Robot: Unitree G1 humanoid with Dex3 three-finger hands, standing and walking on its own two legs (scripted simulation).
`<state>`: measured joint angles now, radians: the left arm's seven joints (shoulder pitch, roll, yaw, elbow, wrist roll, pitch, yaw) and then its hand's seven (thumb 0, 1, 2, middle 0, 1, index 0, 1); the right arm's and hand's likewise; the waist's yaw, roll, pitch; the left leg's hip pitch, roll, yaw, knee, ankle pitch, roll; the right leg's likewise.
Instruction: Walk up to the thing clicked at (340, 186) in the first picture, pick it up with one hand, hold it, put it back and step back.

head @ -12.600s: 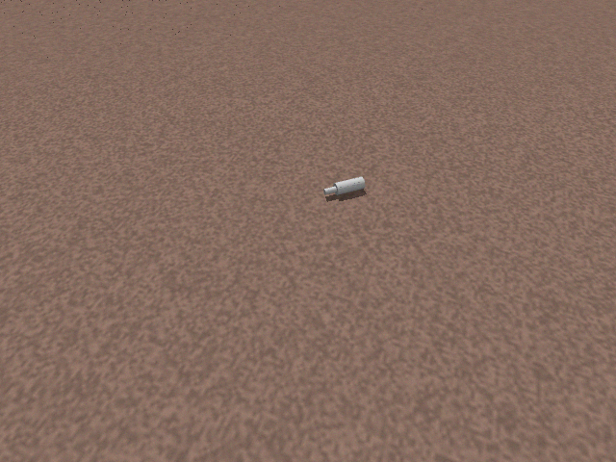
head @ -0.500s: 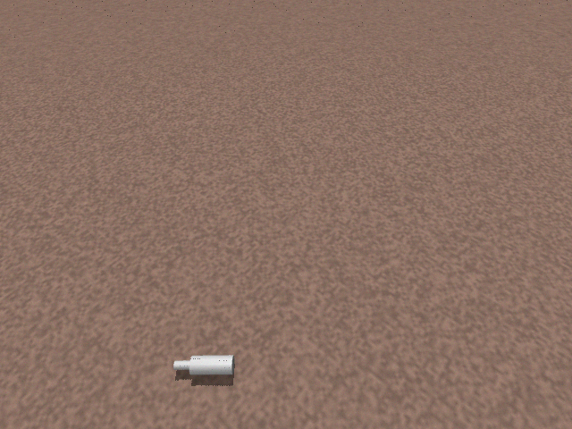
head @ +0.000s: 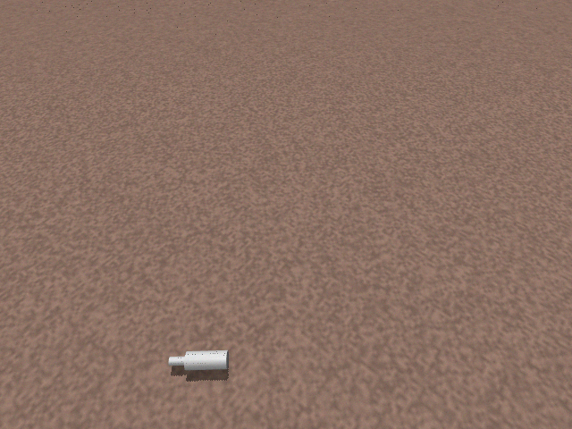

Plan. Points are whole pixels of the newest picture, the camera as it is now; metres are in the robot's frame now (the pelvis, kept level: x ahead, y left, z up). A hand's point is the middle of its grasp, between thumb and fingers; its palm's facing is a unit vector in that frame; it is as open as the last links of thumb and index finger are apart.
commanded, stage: stand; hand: left
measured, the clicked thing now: (198, 360) +0.46 +0.30 -0.75
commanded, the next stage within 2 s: none
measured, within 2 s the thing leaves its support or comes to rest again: neither
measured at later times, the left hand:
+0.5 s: hand out of the picture +0.05 +0.25 -0.16, palm faces -0.05 -0.94 -0.34, open 7.3 cm
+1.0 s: hand out of the picture +0.07 +0.25 -0.16, palm faces -0.04 -0.94 -0.34, open 7.3 cm
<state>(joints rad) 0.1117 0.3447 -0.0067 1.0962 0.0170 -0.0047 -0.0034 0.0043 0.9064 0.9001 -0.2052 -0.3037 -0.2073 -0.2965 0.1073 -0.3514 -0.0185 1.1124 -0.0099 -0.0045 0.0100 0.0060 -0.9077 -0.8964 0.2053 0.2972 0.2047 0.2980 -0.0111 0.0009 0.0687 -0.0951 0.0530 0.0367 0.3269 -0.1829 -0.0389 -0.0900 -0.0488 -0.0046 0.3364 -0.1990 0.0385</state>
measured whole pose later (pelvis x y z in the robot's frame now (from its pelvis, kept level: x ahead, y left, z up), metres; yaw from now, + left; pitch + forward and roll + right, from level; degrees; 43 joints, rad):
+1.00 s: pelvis +0.00 +0.00 +0.00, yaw +0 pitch -2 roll +0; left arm 0.12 0.35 -0.01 1.11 0.01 0.00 0.00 0.00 0.91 0.90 -0.20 -0.30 -0.21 -0.30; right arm 0.11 -0.35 -0.01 1.12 -0.01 -0.01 0.01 0.01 -0.91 -0.90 0.21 0.30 0.20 0.30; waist 0.00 -0.01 0.06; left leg -0.11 0.05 0.04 0.34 -0.19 -0.04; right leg -0.11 -0.05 0.00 0.35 -0.20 0.04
